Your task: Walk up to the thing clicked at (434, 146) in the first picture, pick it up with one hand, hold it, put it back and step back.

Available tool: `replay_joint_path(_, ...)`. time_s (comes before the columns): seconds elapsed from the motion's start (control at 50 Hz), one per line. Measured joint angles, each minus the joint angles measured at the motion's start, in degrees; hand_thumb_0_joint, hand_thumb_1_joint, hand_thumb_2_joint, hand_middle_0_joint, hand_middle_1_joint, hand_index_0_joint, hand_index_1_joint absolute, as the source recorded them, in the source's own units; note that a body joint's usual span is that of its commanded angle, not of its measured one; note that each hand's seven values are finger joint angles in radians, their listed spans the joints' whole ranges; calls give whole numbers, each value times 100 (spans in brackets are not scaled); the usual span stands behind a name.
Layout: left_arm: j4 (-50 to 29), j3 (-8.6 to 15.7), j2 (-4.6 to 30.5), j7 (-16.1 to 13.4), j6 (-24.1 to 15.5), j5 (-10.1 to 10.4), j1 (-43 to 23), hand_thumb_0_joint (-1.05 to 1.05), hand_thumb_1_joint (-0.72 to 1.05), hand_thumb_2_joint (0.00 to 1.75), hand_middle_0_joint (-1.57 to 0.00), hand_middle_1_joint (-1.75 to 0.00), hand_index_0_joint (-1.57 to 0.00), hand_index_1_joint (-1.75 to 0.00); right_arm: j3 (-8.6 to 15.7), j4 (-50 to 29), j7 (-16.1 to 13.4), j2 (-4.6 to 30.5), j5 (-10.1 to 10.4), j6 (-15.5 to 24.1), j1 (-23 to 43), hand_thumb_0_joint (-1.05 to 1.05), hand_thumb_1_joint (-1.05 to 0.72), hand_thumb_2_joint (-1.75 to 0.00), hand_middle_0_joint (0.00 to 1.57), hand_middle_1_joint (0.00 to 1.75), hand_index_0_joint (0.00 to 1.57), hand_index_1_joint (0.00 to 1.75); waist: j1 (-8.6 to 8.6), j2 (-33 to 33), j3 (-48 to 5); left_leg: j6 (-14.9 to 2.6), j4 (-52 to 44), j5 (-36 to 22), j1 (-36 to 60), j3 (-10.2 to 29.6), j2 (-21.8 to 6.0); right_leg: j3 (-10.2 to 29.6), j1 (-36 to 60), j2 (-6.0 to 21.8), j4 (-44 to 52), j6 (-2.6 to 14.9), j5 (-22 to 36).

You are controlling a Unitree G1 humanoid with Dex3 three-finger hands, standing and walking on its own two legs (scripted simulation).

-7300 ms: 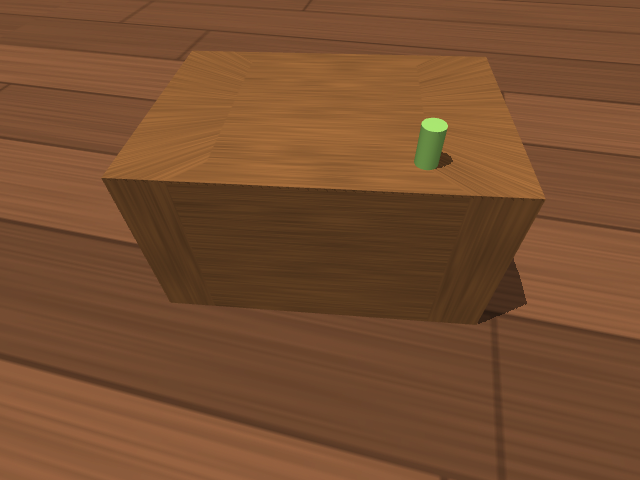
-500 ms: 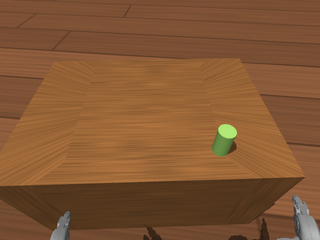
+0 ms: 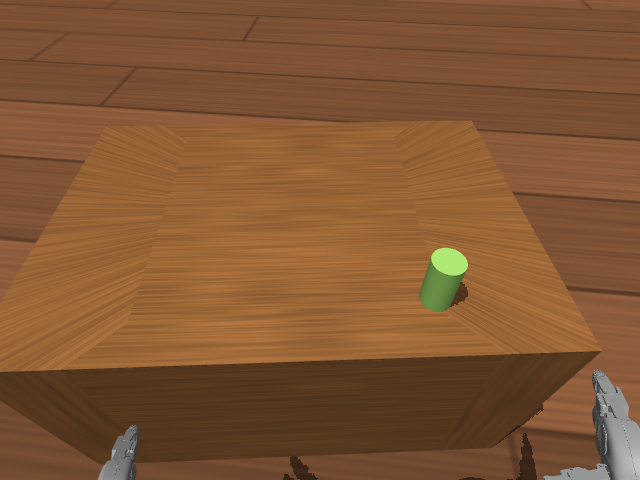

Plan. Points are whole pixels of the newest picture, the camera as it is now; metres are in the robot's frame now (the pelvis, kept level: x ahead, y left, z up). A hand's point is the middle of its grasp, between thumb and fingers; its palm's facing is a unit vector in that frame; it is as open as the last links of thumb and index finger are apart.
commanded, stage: go down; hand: right
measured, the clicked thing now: (441, 280) +0.49 -0.22 -0.12
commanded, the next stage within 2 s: none
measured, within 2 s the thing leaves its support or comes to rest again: neither
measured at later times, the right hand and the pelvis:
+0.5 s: hand (586, 351) +0.28 -0.33 +0.00, palm faces +0.29 +0.95 -0.13, open 17.3 cm; pelvis -0.02 +0.00 -0.02, yaw +0 degrees
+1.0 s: hand (600, 301) +0.35 -0.38 +0.01, palm faces +0.21 +0.98 +0.02, open 17.3 cm; pelvis -0.03 -0.02 -0.06, yaw +1 degrees
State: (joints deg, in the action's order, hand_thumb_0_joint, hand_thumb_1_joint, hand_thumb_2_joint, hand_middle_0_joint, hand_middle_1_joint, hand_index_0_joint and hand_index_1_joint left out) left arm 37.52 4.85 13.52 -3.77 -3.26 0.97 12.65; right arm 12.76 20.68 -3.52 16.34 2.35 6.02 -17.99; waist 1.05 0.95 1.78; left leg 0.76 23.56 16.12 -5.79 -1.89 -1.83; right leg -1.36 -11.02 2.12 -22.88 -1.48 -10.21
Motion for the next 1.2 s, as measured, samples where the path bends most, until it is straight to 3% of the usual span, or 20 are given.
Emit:
replay_joint_path(0.14, -78, 13, -62, 43, 14, -83, -12, -1, -51, 5, -7, -6, -7, -6, 236, -31, 109, -92, 22, 200, 123, -1, 45, -7, 5, 6, 6, 6, -22, 11, -34, -1, 140, 44, -110, -36, -7, 41, -124, -7, -132, 2, -24)
replay_joint_path(0.24, -194, 1, -68, 22, 18, -108, -25, -1, -51, 4, -7, -6, -7, -6, 575, 567, 372, 67, 140, 356, 739, -1, 48, -7, 4, 6, 5, 6, -70, -64, -63, -8, 317, 105, -254, -85, -11, 98, -283, -12, -287, -1, -52)
replay_joint_path(0.4, -8, -114, 78, -56, -122, -61, -180, 0, -51, 3, -6, -5, -7, -5, 1185, 1926, 1341, 849, 548, 882, 2171, -1, 51, -6, 4, 6, 5, 6, -212, -233, -183, -16, 1011, 318, -1063, -62, 30, 113, -1103, 47, -1009, -9, -282)
replay_joint_path(0.52, -316, -209, 95, -111, -207, -47, -13, 0, -50, 3, -6, -6, -7, -5, 1577, 2803, 2088, 1362, 884, 1176, 2983, -1, 50, -5, 4, 6, 5, 6, -379, -282, -299, 0, 1625, 528, -1761, -12, 67, 98, -1822, 102, -1698, 11, -546)
replay_joint_path(0.68, -739, -387, 158, -193, -387, -78, 210, -1, -50, 2, -6, -6, -8, -5, 2009, 3548, 2707, 1814, 1076, 1487, 3632, -2, 50, -5, 4, 5, 5, 5, -513, -314, -430, 34, 2200, 717, -2494, 33, 121, 92, -2597, 173, -2392, 51, -814)
replay_joint_path(0.98, -1105, -624, 138, -257, -718, -192, 310, -1, -50, 3, -7, -7, -8, -6, 2374, 4208, 3359, 2455, 1258, 1698, 4456, -2, 48, -4, 5, 5, 5, 5, -705, -330, -679, 128, 2672, 909, -3196, 11, 139, 151, -3426, 195, -3084, 146, -1112)
replay_joint_path(1.2, -1388, -667, 162, -188, -785, -224, 535, -1, -51, 4, -7, -7, -8, -6, 2424, 4208, 3361, 2507, 1176, 1601, 4572, -2, 49, -3, 5, 4, 5, 4, -730, -317, -736, 183, 2656, 918, -3293, 29, 160, 143, -3586, 217, -3222, 202, -1214)
